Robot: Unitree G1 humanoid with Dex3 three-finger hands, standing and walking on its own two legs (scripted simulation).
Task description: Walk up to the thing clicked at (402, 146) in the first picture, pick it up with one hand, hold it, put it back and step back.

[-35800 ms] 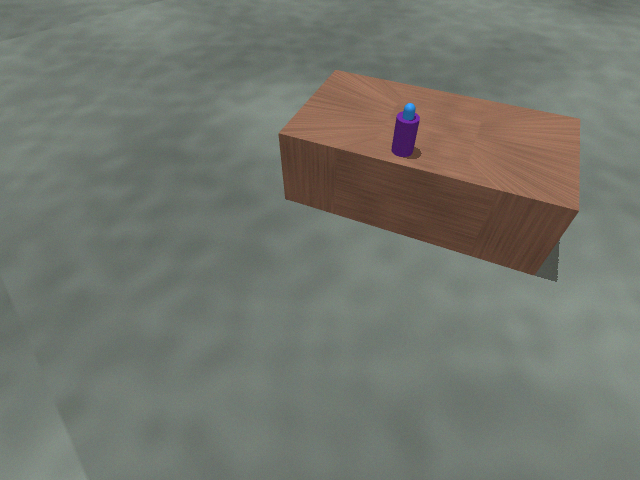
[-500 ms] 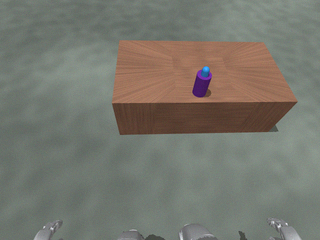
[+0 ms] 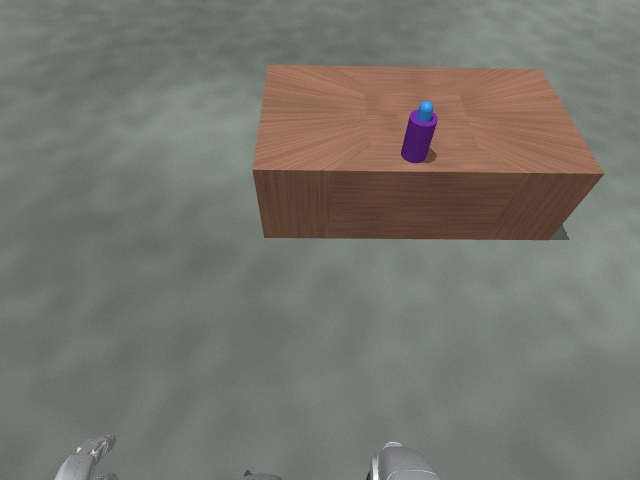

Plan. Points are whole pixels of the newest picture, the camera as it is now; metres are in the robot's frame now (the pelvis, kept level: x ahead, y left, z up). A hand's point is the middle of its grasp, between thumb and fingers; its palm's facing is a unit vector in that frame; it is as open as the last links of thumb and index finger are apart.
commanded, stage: step back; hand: right
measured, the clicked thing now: (420, 130) +1.07 -0.26 -0.29
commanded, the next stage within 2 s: stand in 1.10 s
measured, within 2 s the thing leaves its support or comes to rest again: neither
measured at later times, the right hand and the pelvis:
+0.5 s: hand out of the picture +0.06 -0.27 -0.13, palm faces -0.01 +0.92 -0.39, open 7.4 cm; pelvis -0.03 +0.00 +0.01, yaw -1 degrees
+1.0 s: hand out of the picture +0.09 -0.28 -0.14, palm faces +0.02 +0.94 -0.34, open 7.4 cm; pelvis +0.03 -0.02 +0.02, yaw -2 degrees
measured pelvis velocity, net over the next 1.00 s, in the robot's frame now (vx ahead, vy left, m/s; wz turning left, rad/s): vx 0.03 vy -0.02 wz -0.03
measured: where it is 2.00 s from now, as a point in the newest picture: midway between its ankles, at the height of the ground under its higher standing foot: outside the picture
